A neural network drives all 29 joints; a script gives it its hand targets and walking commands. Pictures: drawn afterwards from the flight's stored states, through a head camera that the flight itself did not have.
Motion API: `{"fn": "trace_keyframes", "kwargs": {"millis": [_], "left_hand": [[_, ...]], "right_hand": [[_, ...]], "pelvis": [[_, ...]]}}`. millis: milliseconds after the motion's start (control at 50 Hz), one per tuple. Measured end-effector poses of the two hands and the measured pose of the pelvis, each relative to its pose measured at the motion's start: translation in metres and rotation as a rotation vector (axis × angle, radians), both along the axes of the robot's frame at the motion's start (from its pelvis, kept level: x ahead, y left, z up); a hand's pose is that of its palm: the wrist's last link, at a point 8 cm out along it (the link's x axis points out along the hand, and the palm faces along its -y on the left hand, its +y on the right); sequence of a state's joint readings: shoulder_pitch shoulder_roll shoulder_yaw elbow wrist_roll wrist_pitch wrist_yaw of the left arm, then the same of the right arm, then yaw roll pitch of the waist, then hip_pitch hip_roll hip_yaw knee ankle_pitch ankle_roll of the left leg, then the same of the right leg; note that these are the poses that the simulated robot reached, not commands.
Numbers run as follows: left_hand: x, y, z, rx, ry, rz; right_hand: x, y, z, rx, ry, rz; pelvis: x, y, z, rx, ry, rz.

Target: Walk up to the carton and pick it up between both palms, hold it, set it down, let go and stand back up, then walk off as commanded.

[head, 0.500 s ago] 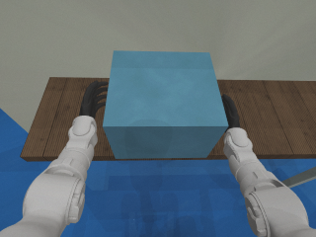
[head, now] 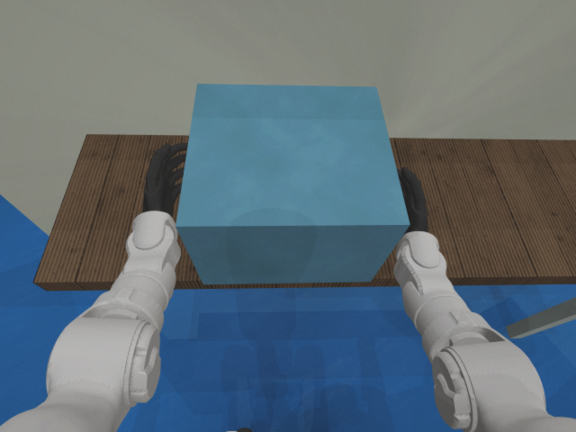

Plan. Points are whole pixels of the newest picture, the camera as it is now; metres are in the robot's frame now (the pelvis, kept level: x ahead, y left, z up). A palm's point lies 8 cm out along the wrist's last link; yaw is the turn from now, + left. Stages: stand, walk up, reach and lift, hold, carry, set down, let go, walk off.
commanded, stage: reach and lift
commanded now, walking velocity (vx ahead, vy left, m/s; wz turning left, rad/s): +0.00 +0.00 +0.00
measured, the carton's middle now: (288, 187) +0.48 +0.01 +0.01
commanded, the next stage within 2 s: none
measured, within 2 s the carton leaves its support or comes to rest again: leaves its support in 0.58 s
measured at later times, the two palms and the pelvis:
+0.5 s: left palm (162, 207) +0.43 +0.19 +0.03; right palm (409, 225) +0.42 -0.17 +0.01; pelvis +0.00 +0.00 +0.00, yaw +0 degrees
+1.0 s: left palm (155, 221) +0.41 +0.19 +0.04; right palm (413, 239) +0.39 -0.16 +0.02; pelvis -0.01 +0.00 +0.00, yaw +0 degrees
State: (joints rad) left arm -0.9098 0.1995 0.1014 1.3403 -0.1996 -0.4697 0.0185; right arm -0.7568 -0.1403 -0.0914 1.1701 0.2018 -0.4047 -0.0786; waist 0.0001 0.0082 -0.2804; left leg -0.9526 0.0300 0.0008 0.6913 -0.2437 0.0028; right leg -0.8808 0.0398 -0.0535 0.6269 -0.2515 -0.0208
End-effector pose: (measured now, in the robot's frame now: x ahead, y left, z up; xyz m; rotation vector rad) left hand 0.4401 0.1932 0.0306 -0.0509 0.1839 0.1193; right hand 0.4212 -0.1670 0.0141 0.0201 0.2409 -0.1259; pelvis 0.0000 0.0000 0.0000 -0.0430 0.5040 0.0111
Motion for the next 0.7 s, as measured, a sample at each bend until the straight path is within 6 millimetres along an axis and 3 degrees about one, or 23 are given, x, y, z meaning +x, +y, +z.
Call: {"fn": "trace_keyframes", "kwargs": {"millis": [700], "left_hand": [[-0.015,-0.001,0.003,0.005,-0.13,0.042]], "right_hand": [[-0.009,0.003,0.004,-0.005,-0.127,0.004]], "pelvis": [[-0.004,-0.002,0.002,0.003,-0.028,0.001]]}}
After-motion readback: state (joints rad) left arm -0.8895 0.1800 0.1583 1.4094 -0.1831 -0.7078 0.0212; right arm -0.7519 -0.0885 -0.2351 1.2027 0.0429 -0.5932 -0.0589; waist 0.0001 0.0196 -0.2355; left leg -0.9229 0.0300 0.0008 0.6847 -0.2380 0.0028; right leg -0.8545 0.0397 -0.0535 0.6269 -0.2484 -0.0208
